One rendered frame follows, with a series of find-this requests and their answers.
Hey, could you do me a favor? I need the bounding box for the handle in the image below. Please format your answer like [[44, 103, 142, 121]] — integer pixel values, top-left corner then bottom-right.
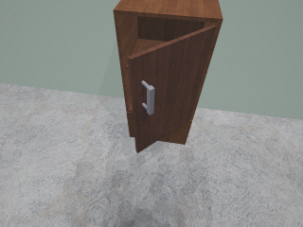
[[141, 80, 155, 115]]

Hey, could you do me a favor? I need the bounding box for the cupboard door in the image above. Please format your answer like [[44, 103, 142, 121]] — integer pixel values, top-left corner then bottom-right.
[[127, 25, 216, 153]]

